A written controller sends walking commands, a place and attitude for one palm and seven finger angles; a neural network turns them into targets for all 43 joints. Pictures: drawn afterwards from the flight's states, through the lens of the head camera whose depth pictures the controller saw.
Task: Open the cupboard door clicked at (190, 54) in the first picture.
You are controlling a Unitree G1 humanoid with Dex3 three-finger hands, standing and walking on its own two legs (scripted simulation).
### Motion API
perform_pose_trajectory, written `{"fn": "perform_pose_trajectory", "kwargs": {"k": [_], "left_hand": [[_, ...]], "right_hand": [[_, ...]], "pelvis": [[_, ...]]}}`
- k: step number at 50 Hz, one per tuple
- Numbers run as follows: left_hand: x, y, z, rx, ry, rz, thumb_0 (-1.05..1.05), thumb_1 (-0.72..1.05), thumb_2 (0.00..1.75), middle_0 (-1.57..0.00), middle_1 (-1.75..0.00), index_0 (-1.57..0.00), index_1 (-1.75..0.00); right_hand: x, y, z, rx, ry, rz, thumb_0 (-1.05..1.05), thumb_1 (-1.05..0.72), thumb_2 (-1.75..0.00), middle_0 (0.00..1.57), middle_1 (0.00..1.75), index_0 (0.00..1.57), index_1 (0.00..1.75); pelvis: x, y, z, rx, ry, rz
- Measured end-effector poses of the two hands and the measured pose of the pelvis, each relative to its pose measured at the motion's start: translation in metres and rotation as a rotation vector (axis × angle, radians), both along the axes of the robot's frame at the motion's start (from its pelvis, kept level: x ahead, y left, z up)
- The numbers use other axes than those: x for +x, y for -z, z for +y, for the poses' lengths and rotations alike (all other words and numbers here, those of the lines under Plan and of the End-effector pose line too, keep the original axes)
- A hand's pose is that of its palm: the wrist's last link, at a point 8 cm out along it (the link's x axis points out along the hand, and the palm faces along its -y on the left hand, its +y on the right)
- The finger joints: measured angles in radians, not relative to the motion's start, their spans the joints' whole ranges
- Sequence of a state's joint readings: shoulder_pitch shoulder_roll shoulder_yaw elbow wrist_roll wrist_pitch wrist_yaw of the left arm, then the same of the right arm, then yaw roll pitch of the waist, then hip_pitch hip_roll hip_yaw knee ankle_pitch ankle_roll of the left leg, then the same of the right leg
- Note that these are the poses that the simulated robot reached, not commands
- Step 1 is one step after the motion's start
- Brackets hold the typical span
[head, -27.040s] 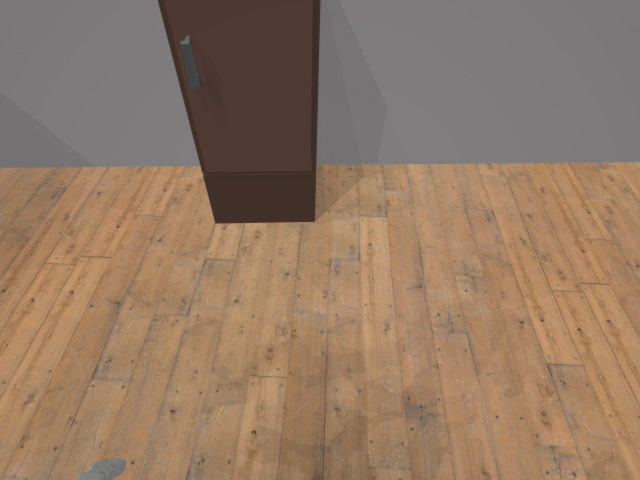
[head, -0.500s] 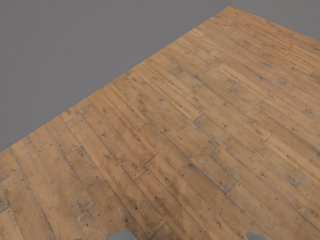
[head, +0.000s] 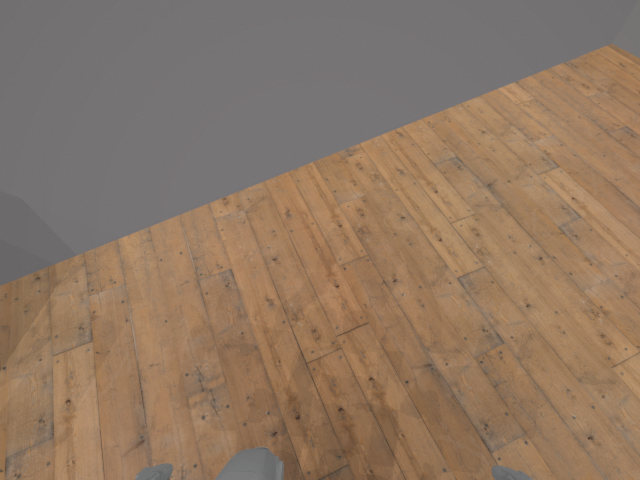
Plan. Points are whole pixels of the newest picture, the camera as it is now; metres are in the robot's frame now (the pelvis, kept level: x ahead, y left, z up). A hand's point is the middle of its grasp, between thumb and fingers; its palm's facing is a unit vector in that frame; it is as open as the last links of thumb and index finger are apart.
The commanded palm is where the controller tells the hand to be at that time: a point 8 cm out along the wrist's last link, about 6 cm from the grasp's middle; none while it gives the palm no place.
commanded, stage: turn to face it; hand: left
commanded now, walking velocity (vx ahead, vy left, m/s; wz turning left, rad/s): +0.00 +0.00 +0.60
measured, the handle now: out of the picture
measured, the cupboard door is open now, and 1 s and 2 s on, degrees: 46 46 46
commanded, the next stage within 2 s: take the last steps up to it in 2.00 s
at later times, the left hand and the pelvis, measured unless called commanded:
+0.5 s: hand out of the picture +0.05 +0.20 -0.16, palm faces +0.30 -0.90 -0.31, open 7.4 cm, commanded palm none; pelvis +0.02 -0.04 -0.01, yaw +18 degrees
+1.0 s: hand out of the picture -0.03 +0.19 -0.17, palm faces +0.59 -0.77 -0.25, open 7.4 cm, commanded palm none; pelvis +0.02 -0.04 +0.00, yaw +36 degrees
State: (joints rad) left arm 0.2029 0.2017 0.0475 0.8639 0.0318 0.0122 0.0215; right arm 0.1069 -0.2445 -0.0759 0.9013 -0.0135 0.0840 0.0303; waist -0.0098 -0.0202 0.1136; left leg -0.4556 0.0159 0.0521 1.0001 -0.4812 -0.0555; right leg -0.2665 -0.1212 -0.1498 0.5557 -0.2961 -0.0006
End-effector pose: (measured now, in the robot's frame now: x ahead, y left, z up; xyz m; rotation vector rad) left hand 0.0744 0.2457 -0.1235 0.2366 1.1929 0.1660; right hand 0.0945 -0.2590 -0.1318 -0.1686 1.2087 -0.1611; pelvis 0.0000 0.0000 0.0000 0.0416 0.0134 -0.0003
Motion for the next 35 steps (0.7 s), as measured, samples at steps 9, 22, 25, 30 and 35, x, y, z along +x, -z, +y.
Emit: {"fn": "perform_pose_trajectory", "kwargs": {"k": [9,22,25,30,35], "left_hand": [[-0.044,0.034,0.018,-0.058,-0.165,0.060,0.01,0.90,0.90,-0.20,-0.30,-0.20,-0.30],[-0.034,0.002,0.011,0.032,-0.269,-0.054,0.01,0.90,0.90,-0.20,-0.30,-0.20,-0.29],[-0.042,-0.001,-0.001,0.055,-0.292,-0.060,0.01,0.90,0.90,-0.20,-0.30,-0.20,-0.29],[-0.065,-0.003,-0.023,0.023,-0.360,-0.018,0.01,0.90,0.90,-0.20,-0.30,-0.20,-0.29],[-0.093,0.009,-0.036,-0.034,-0.443,0.005,0.01,0.90,0.90,-0.20,-0.30,-0.20,-0.30]], "right_hand": [[0.053,-0.006,0.029,-0.051,-0.184,-0.070,0.01,-0.91,-0.89,0.19,0.30,0.20,0.30],[0.052,0.009,0.004,-0.025,-0.269,0.040,0.01,-0.90,-0.89,0.20,0.30,0.21,0.30],[0.063,0.016,-0.007,-0.020,-0.288,0.053,0.01,-0.90,-0.89,0.20,0.30,0.21,0.30],[0.087,0.005,-0.005,-0.021,-0.344,0.055,0.01,-0.91,-0.89,0.20,0.30,0.20,0.30],[0.118,-0.005,0.021,-0.028,-0.449,0.021,0.01,-0.91,-0.89,0.19,0.30,0.20,0.30]], "pelvis": [[0.005,0.015,0.009,-0.028,-0.127,0.005],[0.015,0.009,-0.028,-0.040,-0.268,0.011],[0.016,0.011,-0.037,-0.028,-0.308,0.000],[0.020,0.001,-0.042,-0.009,-0.374,-0.008],[0.022,0.000,-0.039,-0.003,-0.446,-0.007]]}}
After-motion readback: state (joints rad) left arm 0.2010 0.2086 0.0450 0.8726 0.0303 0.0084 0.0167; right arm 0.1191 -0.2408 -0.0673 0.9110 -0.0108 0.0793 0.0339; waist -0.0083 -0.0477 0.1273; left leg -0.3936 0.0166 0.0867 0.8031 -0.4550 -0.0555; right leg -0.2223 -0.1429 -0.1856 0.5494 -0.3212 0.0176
